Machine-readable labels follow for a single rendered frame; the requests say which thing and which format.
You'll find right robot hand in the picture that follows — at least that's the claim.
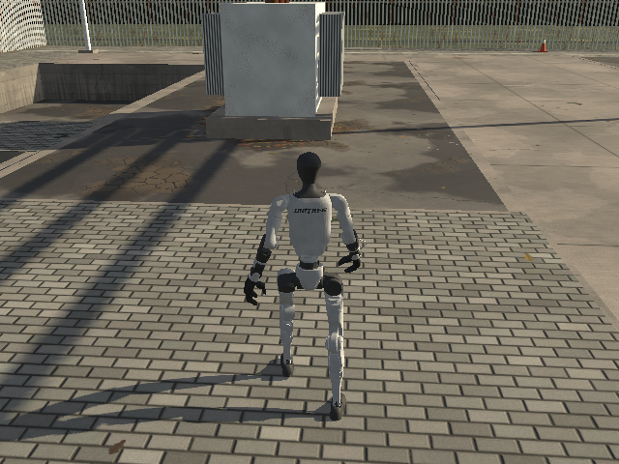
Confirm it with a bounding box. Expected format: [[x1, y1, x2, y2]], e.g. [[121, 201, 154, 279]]
[[339, 255, 361, 273]]

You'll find robot right thigh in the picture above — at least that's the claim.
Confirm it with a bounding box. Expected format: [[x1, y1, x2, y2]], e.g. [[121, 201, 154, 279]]
[[323, 272, 343, 354]]

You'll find left robot hand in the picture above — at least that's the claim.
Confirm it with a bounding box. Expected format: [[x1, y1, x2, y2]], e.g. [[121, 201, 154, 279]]
[[244, 277, 266, 305]]

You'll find left robot forearm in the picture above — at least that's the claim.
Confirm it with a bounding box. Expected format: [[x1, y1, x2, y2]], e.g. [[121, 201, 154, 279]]
[[248, 234, 272, 282]]

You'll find right robot forearm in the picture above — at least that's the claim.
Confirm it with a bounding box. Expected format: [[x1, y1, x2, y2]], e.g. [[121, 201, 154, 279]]
[[346, 229, 361, 260]]

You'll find robot left upper arm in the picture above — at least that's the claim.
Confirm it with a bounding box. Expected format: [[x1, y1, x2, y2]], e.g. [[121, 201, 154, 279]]
[[263, 194, 289, 249]]

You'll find robot right upper arm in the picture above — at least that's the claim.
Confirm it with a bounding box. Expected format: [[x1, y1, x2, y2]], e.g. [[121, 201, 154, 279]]
[[329, 193, 356, 245]]

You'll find right robot shin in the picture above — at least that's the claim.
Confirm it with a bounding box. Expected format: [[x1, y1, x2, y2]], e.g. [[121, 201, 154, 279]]
[[328, 335, 344, 406]]

